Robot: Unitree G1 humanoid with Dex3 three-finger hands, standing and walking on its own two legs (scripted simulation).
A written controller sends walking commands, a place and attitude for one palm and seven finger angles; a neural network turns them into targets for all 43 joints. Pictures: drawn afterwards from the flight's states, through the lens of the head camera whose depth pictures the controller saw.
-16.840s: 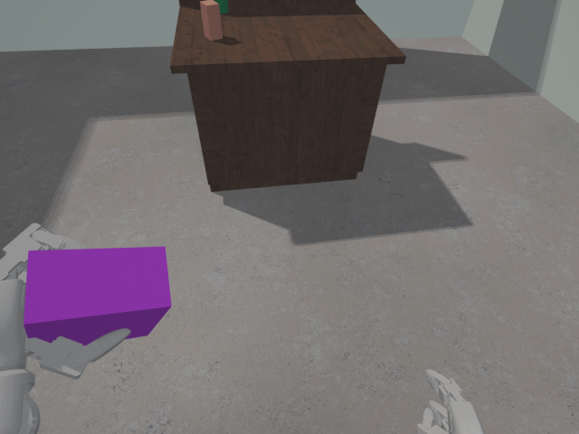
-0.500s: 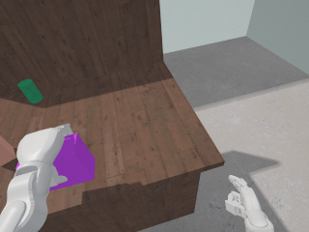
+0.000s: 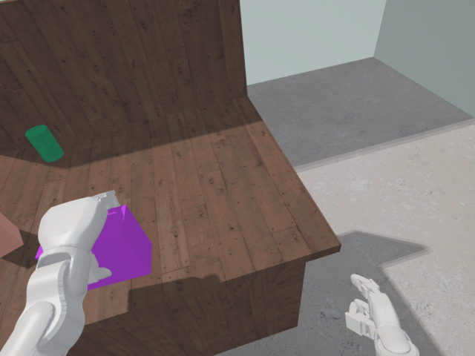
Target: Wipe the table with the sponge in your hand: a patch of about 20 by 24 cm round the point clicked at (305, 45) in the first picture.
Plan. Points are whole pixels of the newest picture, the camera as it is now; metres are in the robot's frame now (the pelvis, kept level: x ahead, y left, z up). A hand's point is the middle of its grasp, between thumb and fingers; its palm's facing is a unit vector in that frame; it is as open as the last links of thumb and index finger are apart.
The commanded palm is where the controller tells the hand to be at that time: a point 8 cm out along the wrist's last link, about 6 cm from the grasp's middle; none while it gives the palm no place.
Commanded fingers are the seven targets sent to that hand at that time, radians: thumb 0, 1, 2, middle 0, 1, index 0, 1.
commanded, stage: move the sponge above the wiping area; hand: left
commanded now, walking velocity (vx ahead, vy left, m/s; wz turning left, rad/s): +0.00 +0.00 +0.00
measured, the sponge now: (106, 256) +0.23 +0.28 +0.06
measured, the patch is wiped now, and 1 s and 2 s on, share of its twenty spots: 0.00 0.00 0.00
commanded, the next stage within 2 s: lower the sponge onto the table in 1.86 s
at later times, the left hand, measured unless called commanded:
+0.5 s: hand (100, 243) +0.24 +0.28 +0.09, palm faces +0.02 -0.09 -1.00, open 10.6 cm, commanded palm +0.21 +0.27 +0.15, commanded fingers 0.00 0.10 1.30 -1.20 -1.60 -1.20 -1.60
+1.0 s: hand (105, 251) +0.24 +0.28 +0.07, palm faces -0.02 -0.11 -0.99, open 10.6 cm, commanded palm +0.21 +0.28 +0.13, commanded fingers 0.00 0.10 1.30 -1.20 -1.60 -1.20 -1.60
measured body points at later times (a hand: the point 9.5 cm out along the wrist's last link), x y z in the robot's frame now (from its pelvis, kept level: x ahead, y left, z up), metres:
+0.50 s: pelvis +0.00 +0.00 +0.00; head -0.01 -0.04 +0.45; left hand +0.23 +0.28 +0.14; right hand +0.26 -0.19 -0.08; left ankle +0.00 +0.11 -0.74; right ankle +0.01 -0.08 -0.74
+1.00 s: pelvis +0.01 +0.01 +0.00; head +0.00 -0.04 +0.45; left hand +0.24 +0.28 +0.12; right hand +0.26 -0.20 -0.09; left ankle +0.00 +0.11 -0.74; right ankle +0.01 -0.08 -0.74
